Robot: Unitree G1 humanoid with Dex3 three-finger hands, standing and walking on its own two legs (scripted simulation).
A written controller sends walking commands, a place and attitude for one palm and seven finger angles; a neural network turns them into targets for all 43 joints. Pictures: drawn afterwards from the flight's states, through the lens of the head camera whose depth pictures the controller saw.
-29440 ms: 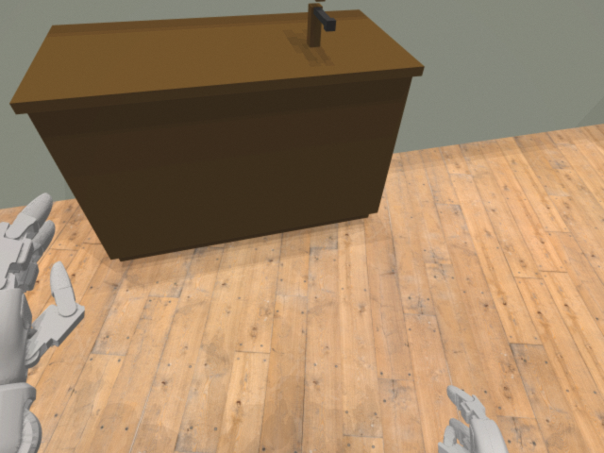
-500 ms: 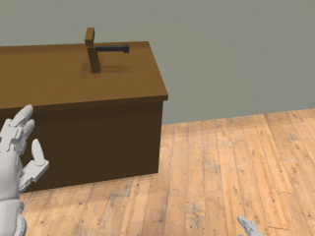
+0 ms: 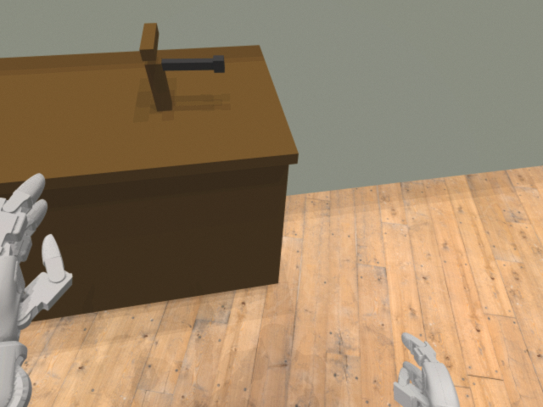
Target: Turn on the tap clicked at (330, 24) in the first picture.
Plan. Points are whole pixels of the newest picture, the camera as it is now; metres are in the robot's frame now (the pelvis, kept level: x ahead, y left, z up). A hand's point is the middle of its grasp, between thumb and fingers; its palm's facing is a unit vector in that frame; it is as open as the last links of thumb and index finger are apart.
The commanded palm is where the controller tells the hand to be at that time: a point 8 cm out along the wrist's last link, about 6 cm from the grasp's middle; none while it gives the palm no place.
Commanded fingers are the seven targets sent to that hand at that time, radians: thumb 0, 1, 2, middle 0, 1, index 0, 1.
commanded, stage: stop stepping back and stand still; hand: left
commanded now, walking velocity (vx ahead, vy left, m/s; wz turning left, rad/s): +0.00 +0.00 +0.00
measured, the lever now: (218, 64) +0.79 +0.18 +0.11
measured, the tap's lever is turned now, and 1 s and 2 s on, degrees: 85 85 85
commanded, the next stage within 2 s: stand and check the lever's angle in 0.10 s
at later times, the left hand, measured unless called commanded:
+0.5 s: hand (59, 284) +0.21 +0.25 +0.15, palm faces +0.40 -0.84 -0.37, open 7.4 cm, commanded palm +0.15 +0.28 +0.17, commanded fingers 0.00 0.90 0.90 -0.20 -0.30 -0.20 -0.30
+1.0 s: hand (51, 294) +0.20 +0.25 +0.15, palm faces +0.41 -0.83 -0.37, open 7.4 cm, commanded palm +0.14 +0.29 +0.17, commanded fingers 0.00 0.90 0.90 -0.20 -0.30 -0.20 -0.30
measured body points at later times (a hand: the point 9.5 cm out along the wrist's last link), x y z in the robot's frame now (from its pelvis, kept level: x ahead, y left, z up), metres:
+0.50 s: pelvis -0.01 +0.00 +0.00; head +0.00 +0.00 +0.45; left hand +0.18 +0.29 +0.18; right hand +0.17 -0.23 -0.08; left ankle +0.02 +0.10 -0.74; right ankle -0.01 -0.11 -0.74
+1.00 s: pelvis -0.01 +0.00 +0.00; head -0.01 +0.00 +0.45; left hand +0.17 +0.29 +0.17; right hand +0.17 -0.23 -0.08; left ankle +0.02 +0.10 -0.74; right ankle -0.01 -0.11 -0.74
